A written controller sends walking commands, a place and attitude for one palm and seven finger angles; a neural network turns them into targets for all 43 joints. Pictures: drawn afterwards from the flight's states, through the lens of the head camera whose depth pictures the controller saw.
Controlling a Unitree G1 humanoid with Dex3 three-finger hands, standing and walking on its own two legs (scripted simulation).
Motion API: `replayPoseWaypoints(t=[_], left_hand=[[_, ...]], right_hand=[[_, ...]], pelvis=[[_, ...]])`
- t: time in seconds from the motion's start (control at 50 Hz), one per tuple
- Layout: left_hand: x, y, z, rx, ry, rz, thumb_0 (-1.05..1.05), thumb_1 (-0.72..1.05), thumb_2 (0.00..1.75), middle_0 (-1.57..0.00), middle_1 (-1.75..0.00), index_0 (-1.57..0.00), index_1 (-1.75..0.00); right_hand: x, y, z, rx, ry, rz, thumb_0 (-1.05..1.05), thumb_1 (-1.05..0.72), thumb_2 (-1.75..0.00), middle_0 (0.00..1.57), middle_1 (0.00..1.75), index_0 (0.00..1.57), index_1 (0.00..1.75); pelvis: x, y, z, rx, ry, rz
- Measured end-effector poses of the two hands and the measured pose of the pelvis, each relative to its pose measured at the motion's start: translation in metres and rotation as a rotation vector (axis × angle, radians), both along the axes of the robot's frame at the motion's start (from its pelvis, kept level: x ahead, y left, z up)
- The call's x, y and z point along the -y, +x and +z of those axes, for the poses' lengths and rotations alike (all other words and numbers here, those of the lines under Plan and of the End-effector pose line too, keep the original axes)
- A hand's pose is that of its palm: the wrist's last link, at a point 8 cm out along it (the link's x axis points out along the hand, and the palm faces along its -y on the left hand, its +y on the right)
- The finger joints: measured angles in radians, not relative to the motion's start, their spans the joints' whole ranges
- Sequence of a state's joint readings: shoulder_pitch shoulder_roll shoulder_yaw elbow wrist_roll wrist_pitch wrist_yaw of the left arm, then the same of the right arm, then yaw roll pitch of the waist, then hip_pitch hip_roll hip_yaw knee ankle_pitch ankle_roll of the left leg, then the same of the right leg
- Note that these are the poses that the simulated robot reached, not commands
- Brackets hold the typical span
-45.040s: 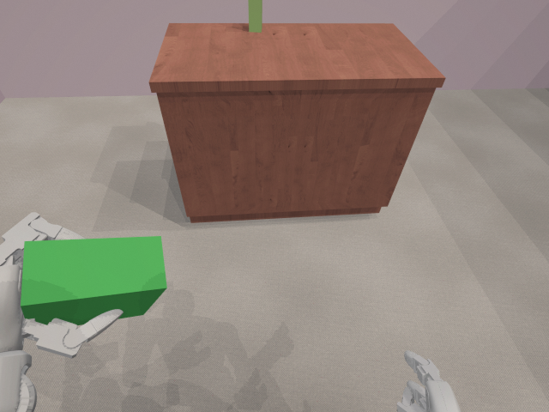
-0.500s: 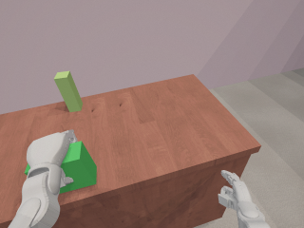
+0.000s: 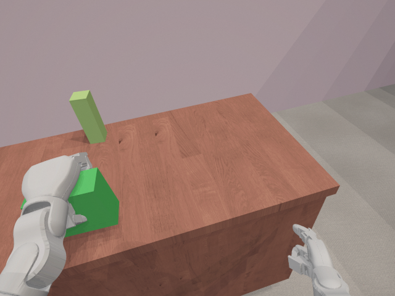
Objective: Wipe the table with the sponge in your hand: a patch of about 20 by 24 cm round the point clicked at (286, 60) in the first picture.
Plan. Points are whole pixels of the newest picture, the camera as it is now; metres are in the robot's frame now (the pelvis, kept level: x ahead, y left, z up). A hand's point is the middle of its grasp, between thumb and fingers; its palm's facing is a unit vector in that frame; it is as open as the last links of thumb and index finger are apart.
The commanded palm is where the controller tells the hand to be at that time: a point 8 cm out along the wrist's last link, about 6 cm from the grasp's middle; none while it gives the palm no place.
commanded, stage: lift the sponge slowly off the table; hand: left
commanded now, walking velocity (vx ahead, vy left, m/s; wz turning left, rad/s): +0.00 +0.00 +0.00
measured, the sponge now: (81, 209) +0.23 +0.29 +0.08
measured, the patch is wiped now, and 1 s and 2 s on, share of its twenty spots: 1.00 1.00 1.00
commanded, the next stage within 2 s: bring the sponge back beside the body in 0.66 s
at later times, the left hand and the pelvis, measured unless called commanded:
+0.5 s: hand (68, 175) +0.24 +0.28 +0.17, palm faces +0.25 -0.15 -0.96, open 10.1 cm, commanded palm +0.19 +0.28 +0.24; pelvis +0.00 +0.01 +0.00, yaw +0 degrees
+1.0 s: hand (69, 183) +0.23 +0.27 +0.17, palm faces +0.22 -0.15 -0.96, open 10.1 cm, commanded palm +0.18 +0.28 +0.24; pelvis -0.01 +0.00 +0.00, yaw +0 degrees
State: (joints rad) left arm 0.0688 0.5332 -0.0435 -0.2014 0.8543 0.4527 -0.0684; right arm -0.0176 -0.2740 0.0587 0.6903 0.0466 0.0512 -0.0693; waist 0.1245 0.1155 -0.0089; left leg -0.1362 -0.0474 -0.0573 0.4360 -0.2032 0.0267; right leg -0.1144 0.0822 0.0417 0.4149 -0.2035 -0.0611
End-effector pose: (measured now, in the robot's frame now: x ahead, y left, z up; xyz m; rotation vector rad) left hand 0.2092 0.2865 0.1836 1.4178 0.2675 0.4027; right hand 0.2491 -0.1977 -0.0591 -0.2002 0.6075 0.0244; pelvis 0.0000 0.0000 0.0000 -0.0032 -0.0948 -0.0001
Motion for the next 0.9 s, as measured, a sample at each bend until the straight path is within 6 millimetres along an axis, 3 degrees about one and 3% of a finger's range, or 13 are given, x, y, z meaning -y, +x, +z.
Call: replayPoseWaypoints(t=[0.32,0.62,0.9], left_hand=[[0.006,-0.002,0.024,0.09,-0.037,-0.024,-0.01,-0.51,1.05,-0.7,-1.33,-0.76,-1.31],[0.009,0.0,0.047,0.161,-0.055,-0.023,-0.01,-0.51,1.05,-0.7,-1.33,-0.76,-1.31],[0.006,-0.005,0.037,0.112,-0.053,0.011,-0.01,-0.51,1.05,-0.7,-1.33,-0.76,-1.31]], right_hand=[[-0.023,0.014,0.011,0.04,0.026,0.04,0.02,-0.91,-0.9,0.2,0.3,0.2,0.3],[-0.025,0.01,0.013,0.039,0.039,0.039,0.02,-0.91,-0.9,0.2,0.3,0.2,0.3],[-0.015,0.006,0.01,0.037,0.025,0.03,0.02,-0.91,-0.9,0.2,0.3,0.21,0.3]], pelvis=[[-0.009,0.0,0.0,-0.004,0.0,0.001],[-0.009,-0.004,0.0,-0.008,0.002,-0.006],[-0.003,-0.007,-0.001,-0.008,0.003,-0.001]])
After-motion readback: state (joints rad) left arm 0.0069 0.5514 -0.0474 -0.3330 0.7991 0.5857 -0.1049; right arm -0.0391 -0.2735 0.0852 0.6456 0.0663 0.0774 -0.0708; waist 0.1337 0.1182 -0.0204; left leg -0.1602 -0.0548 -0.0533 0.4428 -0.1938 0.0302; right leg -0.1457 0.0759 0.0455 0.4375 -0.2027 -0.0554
